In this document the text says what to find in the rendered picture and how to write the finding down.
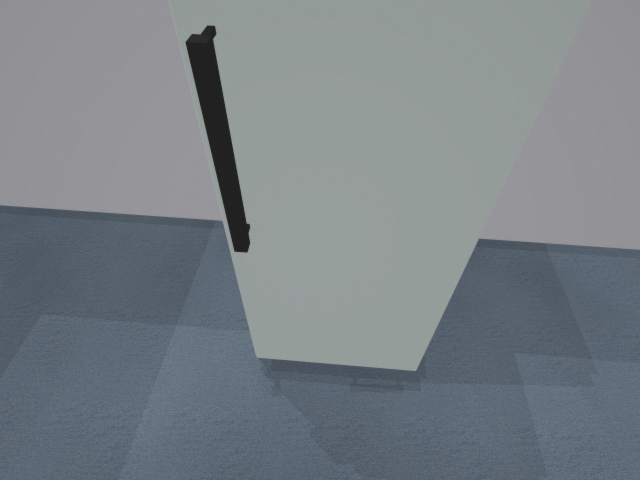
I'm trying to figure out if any fridge door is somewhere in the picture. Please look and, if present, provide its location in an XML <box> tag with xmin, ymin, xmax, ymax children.
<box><xmin>169</xmin><ymin>0</ymin><xmax>592</xmax><ymax>371</ymax></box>

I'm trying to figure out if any handle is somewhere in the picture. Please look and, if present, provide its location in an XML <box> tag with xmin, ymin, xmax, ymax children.
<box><xmin>186</xmin><ymin>25</ymin><xmax>250</xmax><ymax>253</ymax></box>

